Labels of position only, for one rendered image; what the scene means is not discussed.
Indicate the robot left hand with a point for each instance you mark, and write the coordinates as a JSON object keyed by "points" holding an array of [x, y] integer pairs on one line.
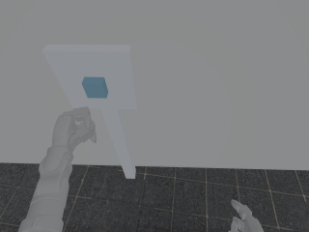
{"points": [[67, 134]]}

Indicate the robot right hand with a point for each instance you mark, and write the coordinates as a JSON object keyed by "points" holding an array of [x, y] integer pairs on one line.
{"points": [[250, 224]]}

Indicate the robot left forearm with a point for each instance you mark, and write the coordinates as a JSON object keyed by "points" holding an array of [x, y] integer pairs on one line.
{"points": [[49, 201]]}

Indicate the panel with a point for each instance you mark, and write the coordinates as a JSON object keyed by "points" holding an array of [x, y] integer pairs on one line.
{"points": [[72, 62]]}

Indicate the button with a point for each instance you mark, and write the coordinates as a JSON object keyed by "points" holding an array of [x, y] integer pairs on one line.
{"points": [[95, 87]]}

